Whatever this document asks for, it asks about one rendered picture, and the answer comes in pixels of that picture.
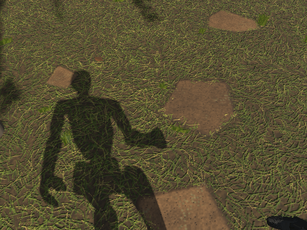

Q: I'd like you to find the robot right hand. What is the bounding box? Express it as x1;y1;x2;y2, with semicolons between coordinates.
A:
267;216;307;230

